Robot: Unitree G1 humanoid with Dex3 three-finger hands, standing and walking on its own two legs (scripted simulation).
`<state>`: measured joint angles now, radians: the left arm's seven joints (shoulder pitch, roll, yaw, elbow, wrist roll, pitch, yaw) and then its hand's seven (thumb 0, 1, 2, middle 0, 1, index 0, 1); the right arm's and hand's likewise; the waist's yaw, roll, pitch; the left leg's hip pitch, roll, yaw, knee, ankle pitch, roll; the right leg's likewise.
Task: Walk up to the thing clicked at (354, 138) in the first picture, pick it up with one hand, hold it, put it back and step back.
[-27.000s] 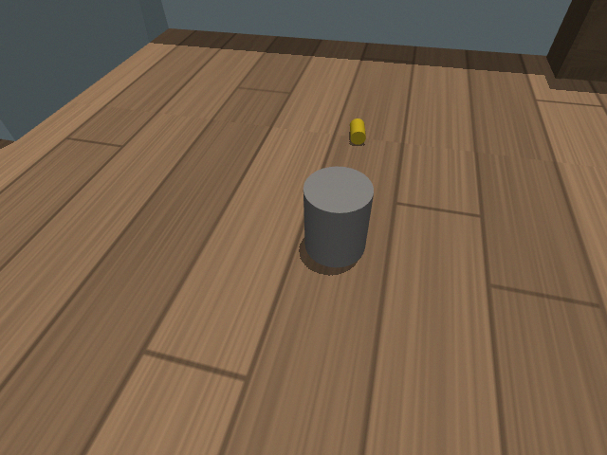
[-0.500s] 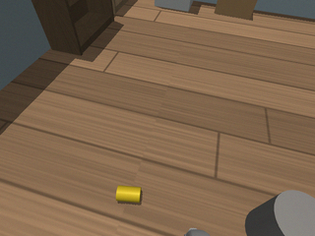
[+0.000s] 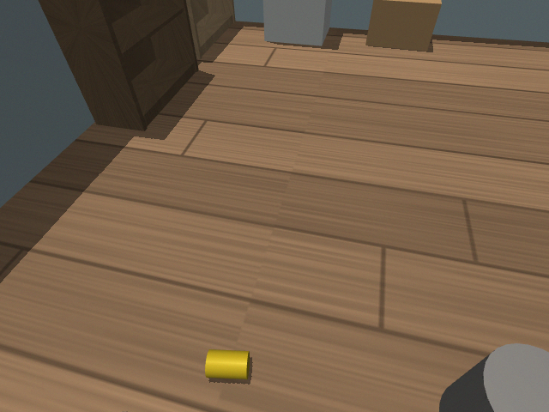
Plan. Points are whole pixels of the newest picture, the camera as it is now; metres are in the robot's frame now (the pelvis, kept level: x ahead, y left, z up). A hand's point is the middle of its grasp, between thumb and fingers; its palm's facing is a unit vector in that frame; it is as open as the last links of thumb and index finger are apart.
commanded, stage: walk up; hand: left
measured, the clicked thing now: (228, 364) +0.44 +0.19 -0.73
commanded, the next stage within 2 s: stand in 1.10 s
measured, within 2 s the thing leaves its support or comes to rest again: neither
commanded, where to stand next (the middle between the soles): +0.06 -0.02 m, yaw +1 degrees
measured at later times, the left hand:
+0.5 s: hand out of the picture +0.09 +0.26 -0.15, palm faces +0.01 -0.94 -0.33, open 7.4 cm
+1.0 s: hand out of the picture +0.10 +0.25 -0.15, palm faces +0.00 -0.95 -0.32, open 7.4 cm
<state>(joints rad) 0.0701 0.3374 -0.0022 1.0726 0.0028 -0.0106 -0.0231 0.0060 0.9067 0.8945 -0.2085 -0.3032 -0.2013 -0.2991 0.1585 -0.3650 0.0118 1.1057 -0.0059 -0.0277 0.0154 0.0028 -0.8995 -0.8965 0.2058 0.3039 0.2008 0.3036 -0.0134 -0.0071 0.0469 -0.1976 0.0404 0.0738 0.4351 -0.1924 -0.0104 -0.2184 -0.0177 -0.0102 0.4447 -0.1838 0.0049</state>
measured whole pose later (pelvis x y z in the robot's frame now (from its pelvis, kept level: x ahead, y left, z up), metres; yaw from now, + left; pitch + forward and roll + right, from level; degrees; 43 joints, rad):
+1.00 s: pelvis +0.03 +0.00 +0.01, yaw +1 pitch -2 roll +0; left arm 0.08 0.33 0.01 1.17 0.01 0.00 -0.01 0.01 0.91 0.89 -0.21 -0.30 -0.20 -0.30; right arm 0.08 -0.35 -0.01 1.16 -0.01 -0.02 0.00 0.00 -0.90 -0.90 0.20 0.30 0.20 0.30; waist 0.00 0.00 0.04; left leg -0.10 0.04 0.07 0.31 -0.17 -0.01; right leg -0.11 -0.02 -0.02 0.31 -0.16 0.01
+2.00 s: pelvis +0.03 +0.00 +0.01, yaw +2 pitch -2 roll +0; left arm 0.11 0.35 0.00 1.14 0.01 -0.01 -0.01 0.01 0.91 0.89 -0.21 -0.30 -0.20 -0.30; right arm 0.10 -0.35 0.00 1.15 -0.01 -0.01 0.01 0.00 -0.90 -0.90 0.20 0.30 0.20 0.30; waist 0.00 0.01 0.04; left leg -0.10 0.03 0.05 0.31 -0.17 -0.02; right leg -0.10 -0.02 -0.04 0.30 -0.17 0.01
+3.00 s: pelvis +0.04 +0.00 +0.01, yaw +2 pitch -2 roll +0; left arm 0.11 0.35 -0.01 1.14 0.01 -0.02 0.00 0.01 0.91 0.89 -0.21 -0.30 -0.20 -0.30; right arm 0.11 -0.35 0.00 1.14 -0.01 -0.01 0.00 0.00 -0.90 -0.90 0.20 0.30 0.20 0.30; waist 0.00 0.01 0.04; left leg -0.09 0.04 0.04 0.31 -0.18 -0.02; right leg -0.09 -0.02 -0.04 0.30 -0.18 0.00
